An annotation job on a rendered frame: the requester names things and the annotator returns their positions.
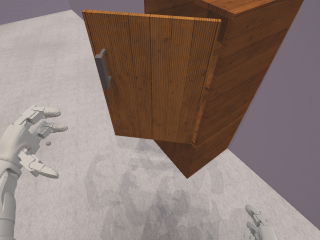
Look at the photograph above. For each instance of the left robot hand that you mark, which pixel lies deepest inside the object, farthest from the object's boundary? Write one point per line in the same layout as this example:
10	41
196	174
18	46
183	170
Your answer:
17	137

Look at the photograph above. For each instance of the right robot hand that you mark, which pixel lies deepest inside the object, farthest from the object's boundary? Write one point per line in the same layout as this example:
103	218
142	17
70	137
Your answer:
261	230

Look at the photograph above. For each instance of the handle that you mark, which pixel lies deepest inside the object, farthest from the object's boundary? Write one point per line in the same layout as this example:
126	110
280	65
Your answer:
102	70

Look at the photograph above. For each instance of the cupboard door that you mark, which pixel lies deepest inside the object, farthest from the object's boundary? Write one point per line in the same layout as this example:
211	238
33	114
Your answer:
159	66

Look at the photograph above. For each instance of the robot left forearm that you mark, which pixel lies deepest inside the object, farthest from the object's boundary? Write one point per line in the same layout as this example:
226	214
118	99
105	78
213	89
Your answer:
9	174

